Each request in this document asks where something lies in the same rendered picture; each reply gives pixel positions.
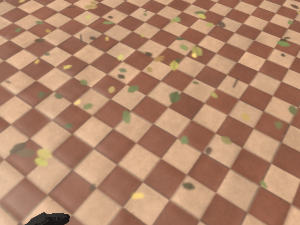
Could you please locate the left robot hand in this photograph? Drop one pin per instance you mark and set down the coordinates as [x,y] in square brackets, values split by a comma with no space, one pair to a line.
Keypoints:
[49,219]

